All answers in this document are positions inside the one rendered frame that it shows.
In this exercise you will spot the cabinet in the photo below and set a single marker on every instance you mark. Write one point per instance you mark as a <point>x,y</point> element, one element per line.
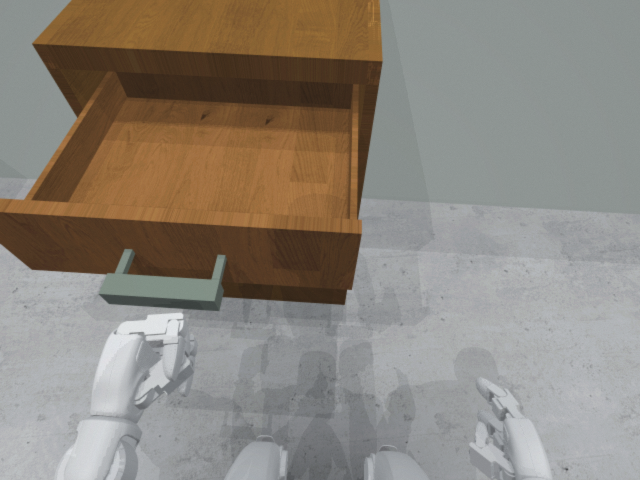
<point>330,41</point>

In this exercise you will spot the right robot hand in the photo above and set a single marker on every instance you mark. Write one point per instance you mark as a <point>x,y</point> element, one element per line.
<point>517,451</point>

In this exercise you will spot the left robot hand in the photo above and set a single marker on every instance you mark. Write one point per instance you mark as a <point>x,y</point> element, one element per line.
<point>160,346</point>

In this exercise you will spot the left robot forearm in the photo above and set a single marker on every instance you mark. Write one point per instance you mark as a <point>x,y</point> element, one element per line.
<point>104,450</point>

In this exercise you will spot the right robot shin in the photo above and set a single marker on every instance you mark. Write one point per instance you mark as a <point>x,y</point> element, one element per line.
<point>387,448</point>

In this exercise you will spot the robot left thigh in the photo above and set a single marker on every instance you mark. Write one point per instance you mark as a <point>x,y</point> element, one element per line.
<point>260,461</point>

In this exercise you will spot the handle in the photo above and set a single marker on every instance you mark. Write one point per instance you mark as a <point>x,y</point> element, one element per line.
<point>121,288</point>

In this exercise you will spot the drawer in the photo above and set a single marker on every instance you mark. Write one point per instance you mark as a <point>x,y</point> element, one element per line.
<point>184,168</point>

